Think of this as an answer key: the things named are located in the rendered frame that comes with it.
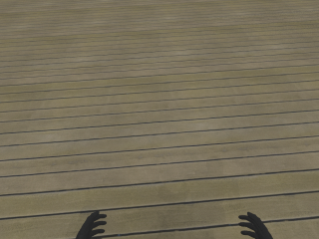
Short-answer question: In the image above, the robot left hand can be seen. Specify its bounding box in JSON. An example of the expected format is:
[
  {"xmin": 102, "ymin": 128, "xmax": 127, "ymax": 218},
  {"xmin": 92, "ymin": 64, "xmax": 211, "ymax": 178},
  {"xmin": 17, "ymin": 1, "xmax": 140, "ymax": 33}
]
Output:
[{"xmin": 76, "ymin": 210, "xmax": 107, "ymax": 239}]

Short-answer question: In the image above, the robot right hand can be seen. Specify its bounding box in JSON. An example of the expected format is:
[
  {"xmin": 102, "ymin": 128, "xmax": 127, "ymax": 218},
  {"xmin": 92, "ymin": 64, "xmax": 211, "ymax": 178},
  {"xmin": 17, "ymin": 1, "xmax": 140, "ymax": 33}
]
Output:
[{"xmin": 238, "ymin": 212, "xmax": 273, "ymax": 239}]

